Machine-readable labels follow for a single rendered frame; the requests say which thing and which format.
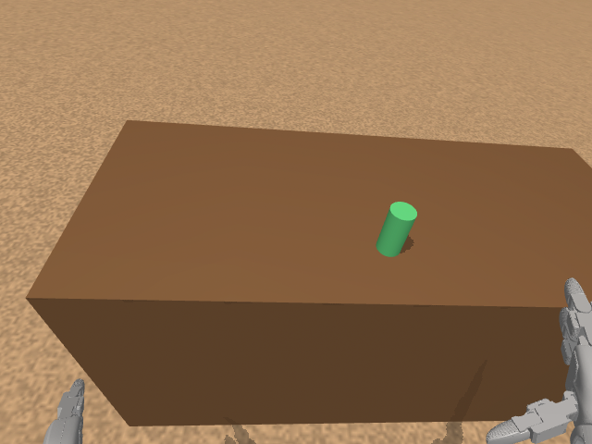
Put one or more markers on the right robot arm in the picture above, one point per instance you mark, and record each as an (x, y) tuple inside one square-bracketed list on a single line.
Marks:
[(582, 434)]

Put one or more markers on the can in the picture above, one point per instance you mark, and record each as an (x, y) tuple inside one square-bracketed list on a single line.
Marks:
[(398, 223)]

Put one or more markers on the right robot hand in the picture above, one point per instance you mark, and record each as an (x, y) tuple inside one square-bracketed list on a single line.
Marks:
[(546, 419)]

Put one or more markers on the left robot hand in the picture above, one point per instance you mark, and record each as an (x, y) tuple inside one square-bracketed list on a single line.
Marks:
[(67, 429)]

